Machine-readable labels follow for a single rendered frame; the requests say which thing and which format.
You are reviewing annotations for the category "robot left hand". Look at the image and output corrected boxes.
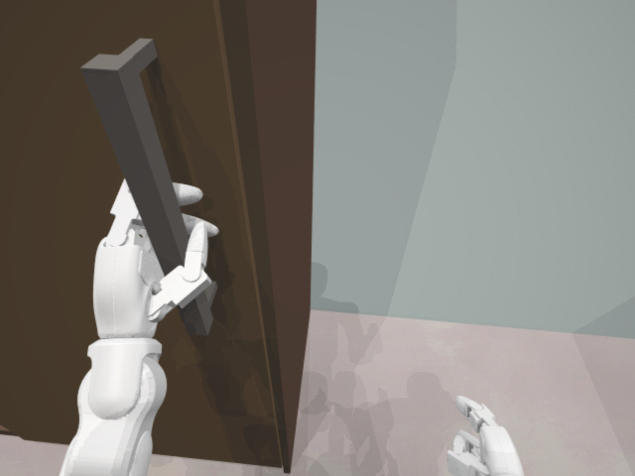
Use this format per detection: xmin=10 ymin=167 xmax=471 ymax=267
xmin=93 ymin=179 xmax=219 ymax=339

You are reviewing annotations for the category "handle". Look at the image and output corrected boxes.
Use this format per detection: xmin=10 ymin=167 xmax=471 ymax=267
xmin=80 ymin=39 xmax=217 ymax=336

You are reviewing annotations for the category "left robot forearm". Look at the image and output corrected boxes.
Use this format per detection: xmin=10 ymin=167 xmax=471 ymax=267
xmin=59 ymin=338 xmax=167 ymax=476

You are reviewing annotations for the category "robot right hand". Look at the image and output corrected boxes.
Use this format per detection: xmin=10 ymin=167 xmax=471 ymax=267
xmin=447 ymin=396 xmax=524 ymax=476

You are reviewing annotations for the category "wardrobe door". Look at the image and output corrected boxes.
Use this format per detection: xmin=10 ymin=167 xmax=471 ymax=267
xmin=0 ymin=0 xmax=283 ymax=468

